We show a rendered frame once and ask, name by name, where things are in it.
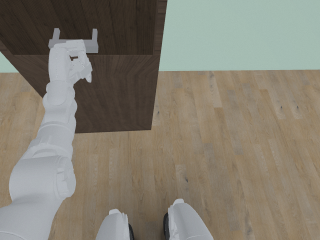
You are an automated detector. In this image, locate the drawer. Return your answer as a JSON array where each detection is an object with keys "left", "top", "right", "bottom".
[{"left": 0, "top": 0, "right": 157, "bottom": 55}]

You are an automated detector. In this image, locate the robot thigh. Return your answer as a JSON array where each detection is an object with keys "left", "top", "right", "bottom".
[
  {"left": 168, "top": 203, "right": 214, "bottom": 240},
  {"left": 95, "top": 213, "right": 130, "bottom": 240}
]

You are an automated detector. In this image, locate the robot right thigh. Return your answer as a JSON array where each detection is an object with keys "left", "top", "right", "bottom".
[{"left": 168, "top": 203, "right": 214, "bottom": 240}]

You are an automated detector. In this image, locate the cabinet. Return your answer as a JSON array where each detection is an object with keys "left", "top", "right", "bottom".
[{"left": 0, "top": 0, "right": 168, "bottom": 134}]

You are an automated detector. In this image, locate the robot left upper arm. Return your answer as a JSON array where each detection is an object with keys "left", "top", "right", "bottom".
[{"left": 0, "top": 155, "right": 76, "bottom": 240}]

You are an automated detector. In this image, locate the robot left thigh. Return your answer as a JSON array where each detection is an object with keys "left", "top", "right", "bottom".
[{"left": 95, "top": 213, "right": 130, "bottom": 240}]

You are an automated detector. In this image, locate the left robot forearm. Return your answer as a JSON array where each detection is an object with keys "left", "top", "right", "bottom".
[{"left": 9, "top": 80, "right": 77, "bottom": 200}]

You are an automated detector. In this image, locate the left robot hand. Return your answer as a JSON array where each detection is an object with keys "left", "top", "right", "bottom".
[{"left": 48, "top": 39, "right": 93, "bottom": 87}]

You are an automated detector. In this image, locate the handle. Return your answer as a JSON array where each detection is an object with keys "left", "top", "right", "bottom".
[{"left": 48, "top": 28, "right": 99, "bottom": 53}]

